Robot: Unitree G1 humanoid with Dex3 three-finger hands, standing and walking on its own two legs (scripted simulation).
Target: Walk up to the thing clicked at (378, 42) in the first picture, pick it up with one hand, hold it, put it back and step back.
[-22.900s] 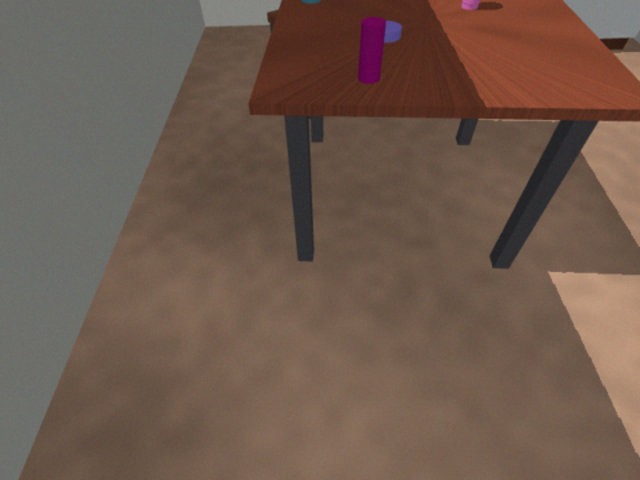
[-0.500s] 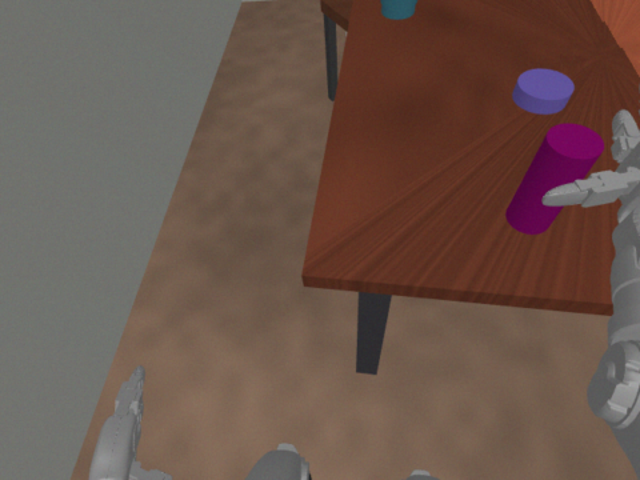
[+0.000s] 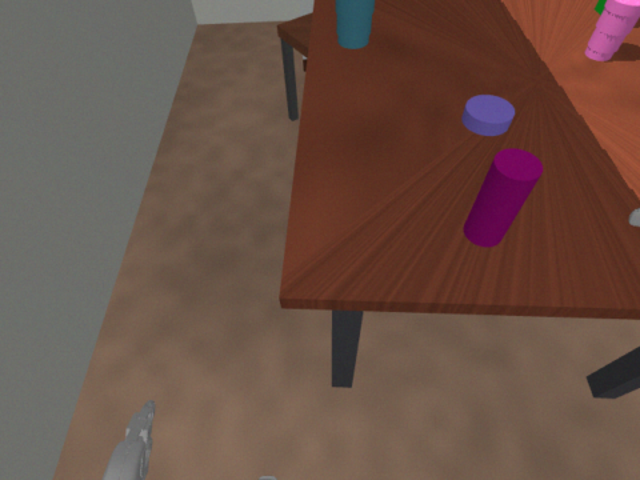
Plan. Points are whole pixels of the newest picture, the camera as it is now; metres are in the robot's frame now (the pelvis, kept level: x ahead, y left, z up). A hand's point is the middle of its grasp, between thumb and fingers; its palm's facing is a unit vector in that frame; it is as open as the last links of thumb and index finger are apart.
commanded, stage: sink last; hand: right
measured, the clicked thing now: (498, 201) +0.45 -0.22 +0.06
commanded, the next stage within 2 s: home in 0.92 s
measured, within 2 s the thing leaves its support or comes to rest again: neither
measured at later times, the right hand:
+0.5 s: hand out of the picture +0.21 -0.27 +0.15, palm faces +0.41 +0.82 -0.40, open 17.5 cm
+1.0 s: hand out of the picture +0.15 -0.28 +0.13, palm faces +0.44 +0.78 -0.45, open 17.5 cm
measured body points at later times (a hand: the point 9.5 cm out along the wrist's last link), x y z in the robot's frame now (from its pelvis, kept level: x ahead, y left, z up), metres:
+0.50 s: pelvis +0.01 +0.00 +0.01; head +0.00 +0.02 +0.46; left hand +0.19 +0.25 -0.05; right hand +0.18 -0.31 +0.17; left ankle +0.04 +0.14 -0.72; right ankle -0.02 -0.13 -0.72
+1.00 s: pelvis -0.02 +0.02 +0.02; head -0.03 +0.03 +0.46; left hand +0.15 +0.27 -0.07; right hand +0.12 -0.31 +0.16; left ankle +0.04 +0.14 -0.72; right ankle -0.02 -0.13 -0.72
